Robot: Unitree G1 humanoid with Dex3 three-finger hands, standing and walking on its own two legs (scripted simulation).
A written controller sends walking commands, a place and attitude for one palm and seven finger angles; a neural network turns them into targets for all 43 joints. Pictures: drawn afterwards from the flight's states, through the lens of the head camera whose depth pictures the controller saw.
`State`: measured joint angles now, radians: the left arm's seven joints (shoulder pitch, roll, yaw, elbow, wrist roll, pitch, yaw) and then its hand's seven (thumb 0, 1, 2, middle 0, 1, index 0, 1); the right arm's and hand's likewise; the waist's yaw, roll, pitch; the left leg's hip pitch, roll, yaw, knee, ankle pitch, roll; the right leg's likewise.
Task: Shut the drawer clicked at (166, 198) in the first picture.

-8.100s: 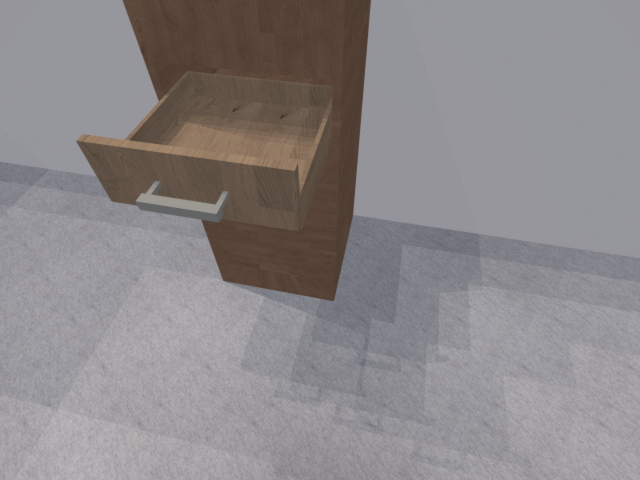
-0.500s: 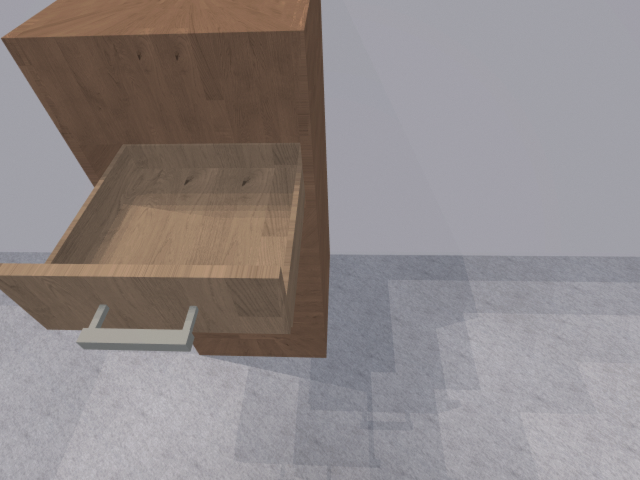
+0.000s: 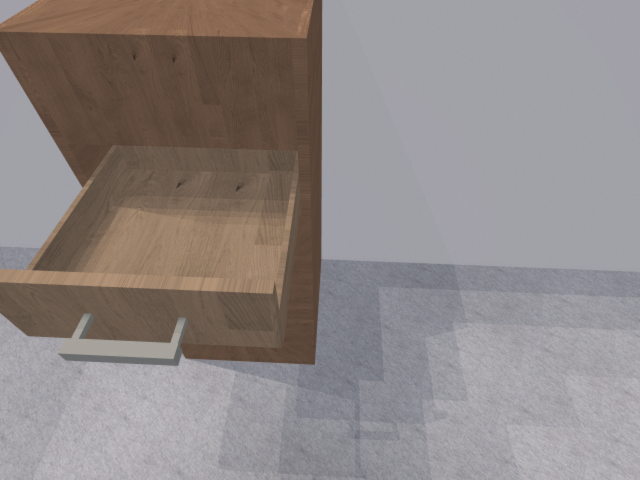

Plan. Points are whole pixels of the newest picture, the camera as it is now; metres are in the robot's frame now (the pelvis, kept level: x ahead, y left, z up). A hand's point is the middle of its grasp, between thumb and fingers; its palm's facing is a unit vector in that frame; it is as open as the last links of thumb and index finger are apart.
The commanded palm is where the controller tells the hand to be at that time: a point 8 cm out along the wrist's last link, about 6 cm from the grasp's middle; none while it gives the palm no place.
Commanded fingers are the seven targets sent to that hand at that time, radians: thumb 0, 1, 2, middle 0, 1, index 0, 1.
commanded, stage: come to a stop and stand still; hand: left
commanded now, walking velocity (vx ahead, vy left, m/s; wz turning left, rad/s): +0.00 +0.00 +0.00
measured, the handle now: (127, 337) +0.29 +0.27 +0.01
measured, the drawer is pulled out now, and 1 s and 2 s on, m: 0.29 0.29 0.28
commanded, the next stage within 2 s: look again from close up in 0.50 s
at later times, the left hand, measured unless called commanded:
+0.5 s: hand out of the picture -0.01 +0.19 -0.18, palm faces +0.03 -0.98 -0.19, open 7.4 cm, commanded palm none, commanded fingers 0.00 0.90 0.90 -0.20 -0.30 -0.20 -0.30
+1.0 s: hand out of the picture -0.01 +0.19 -0.18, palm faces +0.03 -0.98 -0.18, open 7.4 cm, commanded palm none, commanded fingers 0.00 0.90 0.90 -0.20 -0.30 -0.20 -0.30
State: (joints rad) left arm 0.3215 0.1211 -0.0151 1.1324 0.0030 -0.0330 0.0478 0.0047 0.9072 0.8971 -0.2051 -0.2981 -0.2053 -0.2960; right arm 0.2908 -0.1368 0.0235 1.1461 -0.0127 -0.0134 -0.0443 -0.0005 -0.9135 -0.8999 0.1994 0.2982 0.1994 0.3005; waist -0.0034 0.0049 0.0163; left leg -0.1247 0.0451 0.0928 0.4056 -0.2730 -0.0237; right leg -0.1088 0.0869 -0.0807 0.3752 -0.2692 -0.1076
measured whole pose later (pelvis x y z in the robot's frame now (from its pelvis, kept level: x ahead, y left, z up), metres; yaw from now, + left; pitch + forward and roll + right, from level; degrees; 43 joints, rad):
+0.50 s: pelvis +0.01 +0.02 +0.00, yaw +0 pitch +0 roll +1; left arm 0.31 0.13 -0.01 1.13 0.00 -0.03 0.05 0.00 0.91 0.90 -0.20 -0.30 -0.20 -0.30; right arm 0.31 -0.12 0.03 1.17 -0.02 -0.03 -0.04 0.00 -0.91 -0.90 0.20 0.30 0.20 0.30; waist 0.00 0.00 0.02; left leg -0.12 0.00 0.11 0.40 -0.28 0.01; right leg -0.13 0.04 -0.07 0.42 -0.30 -0.07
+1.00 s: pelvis +0.01 +0.03 +0.00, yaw +0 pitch +0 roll +1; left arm 0.32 0.12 -0.01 1.13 0.01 -0.03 0.05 0.00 0.90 0.90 -0.20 -0.30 -0.20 -0.30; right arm 0.29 -0.12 0.03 1.17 -0.02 -0.03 -0.05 0.00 -0.91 -0.90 0.20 0.30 0.20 0.30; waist 0.00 -0.01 0.02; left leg -0.11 -0.01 0.11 0.39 -0.29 0.02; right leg -0.13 0.03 -0.06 0.43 -0.31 -0.06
